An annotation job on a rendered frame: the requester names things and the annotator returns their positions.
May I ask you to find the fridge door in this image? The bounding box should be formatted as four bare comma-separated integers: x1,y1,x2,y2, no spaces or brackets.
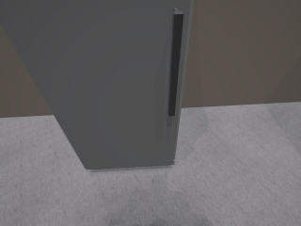
0,0,191,170

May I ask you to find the handle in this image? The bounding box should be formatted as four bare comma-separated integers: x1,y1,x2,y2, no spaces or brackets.
167,8,184,116

